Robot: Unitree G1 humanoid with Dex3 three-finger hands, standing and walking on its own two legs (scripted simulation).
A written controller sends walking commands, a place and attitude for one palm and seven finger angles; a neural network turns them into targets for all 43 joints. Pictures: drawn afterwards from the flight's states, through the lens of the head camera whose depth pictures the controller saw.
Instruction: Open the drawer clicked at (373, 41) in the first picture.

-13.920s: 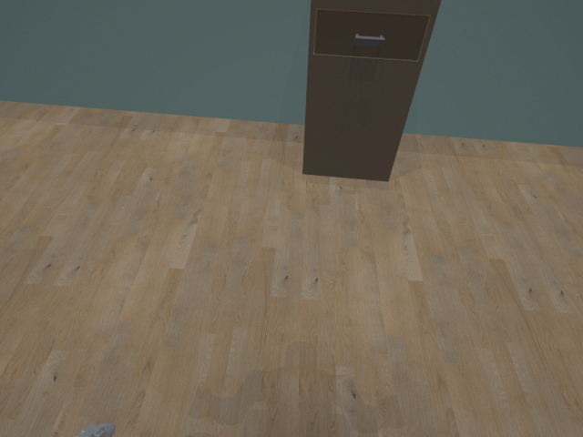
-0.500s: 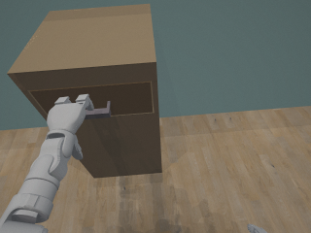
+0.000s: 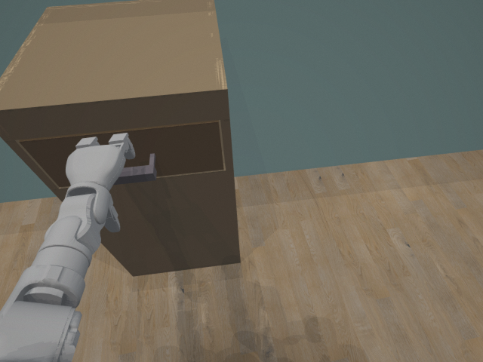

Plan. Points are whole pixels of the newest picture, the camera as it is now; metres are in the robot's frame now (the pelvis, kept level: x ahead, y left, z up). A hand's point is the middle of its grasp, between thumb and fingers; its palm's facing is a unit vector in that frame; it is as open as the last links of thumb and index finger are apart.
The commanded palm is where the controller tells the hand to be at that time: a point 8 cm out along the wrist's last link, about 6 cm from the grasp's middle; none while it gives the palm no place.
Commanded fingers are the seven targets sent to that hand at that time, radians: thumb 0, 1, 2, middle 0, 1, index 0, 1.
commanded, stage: move the hooked fingers above the handle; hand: left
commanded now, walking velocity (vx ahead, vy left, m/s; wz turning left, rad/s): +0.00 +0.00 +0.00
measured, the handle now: (131, 167) +0.51 +0.26 -0.03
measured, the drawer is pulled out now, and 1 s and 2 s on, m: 0.00 0.00 0.00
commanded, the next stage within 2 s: lower the fingers behind the handle in 1.02 s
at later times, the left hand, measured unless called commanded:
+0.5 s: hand (116, 166) +0.47 +0.26 +0.03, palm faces -0.04 -0.04 -1.00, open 13.8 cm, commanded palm +0.45 +0.27 +0.09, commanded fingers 0.00 -0.50 0.30 -0.30 -1.20 -0.30 -1.20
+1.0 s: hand (114, 170) +0.45 +0.26 +0.03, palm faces -0.03 -0.03 -1.00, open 13.8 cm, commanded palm +0.44 +0.26 +0.09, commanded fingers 0.00 -0.50 0.30 -0.30 -1.20 -0.30 -1.20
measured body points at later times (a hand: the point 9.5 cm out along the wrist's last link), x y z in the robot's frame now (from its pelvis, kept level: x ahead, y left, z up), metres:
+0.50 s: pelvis +0.00 +0.01 -0.01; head +0.08 +0.01 +0.43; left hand +0.47 +0.26 +0.08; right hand -0.02 -0.27 -0.14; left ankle +0.01 +0.13 -0.72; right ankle -0.05 -0.12 -0.72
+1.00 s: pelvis -0.01 +0.02 -0.01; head +0.07 +0.01 +0.44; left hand +0.45 +0.26 +0.09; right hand +0.02 -0.26 -0.14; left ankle +0.01 +0.13 -0.72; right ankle -0.05 -0.12 -0.72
